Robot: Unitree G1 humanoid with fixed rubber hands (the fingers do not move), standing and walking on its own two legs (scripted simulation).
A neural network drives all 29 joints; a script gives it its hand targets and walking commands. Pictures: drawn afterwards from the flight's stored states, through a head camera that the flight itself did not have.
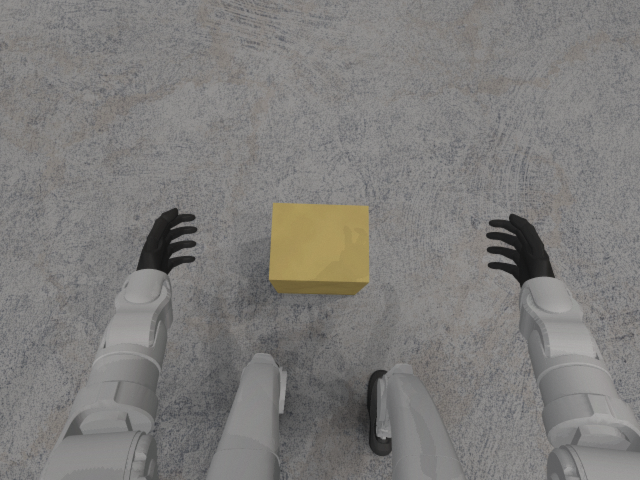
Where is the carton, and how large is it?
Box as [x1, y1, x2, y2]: [269, 203, 368, 294]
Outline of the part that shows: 273,203 269,280 278,292 354,294 368,282 368,206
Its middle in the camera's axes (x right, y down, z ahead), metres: -0.01 +0.04 +0.98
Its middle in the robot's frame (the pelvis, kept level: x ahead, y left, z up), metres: +0.47 +0.03 -0.56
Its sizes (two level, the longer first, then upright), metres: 0.216 0.174 0.266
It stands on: the floor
